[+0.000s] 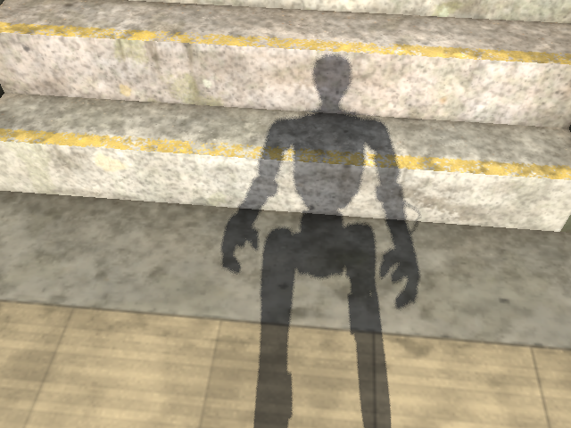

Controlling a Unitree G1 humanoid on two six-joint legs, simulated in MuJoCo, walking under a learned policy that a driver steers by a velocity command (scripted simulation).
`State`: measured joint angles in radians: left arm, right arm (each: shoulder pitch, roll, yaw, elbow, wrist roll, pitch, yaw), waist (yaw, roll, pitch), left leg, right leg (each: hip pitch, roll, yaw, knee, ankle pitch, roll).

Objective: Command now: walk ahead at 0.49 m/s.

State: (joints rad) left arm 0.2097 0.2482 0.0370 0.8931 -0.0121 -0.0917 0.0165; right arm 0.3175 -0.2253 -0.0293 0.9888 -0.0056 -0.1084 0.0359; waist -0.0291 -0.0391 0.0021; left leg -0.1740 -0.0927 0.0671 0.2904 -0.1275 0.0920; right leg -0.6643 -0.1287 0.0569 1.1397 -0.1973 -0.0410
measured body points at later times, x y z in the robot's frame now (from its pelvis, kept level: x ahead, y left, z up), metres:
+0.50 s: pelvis +0.28 -0.08 +0.00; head +0.29 -0.10 +0.45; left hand +0.33 +0.18 -0.12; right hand +0.37 -0.35 -0.14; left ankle +0.29 +0.08 -0.66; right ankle +0.30 -0.16 -0.74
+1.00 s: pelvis +0.55 -0.02 +0.00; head +0.58 +0.00 +0.44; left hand +0.56 +0.24 -0.16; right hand +0.63 -0.28 -0.13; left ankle +0.60 +0.05 -0.74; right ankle +0.46 -0.15 -0.66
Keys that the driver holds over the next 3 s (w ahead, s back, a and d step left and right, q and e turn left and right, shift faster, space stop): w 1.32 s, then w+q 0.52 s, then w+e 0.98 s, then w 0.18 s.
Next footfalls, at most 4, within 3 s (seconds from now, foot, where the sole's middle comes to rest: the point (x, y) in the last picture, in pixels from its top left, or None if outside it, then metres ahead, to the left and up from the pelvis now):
0.30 right None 0.34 -0.17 -0.78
0.84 left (265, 380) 0.64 0.06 -0.78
1.38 right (330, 288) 0.90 -0.13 -0.78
1.90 left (257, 267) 0.98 0.08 -0.78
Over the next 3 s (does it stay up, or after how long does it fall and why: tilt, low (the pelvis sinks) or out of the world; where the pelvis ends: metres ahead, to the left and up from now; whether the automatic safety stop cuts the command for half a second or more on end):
stays up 0.99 -0.01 0.00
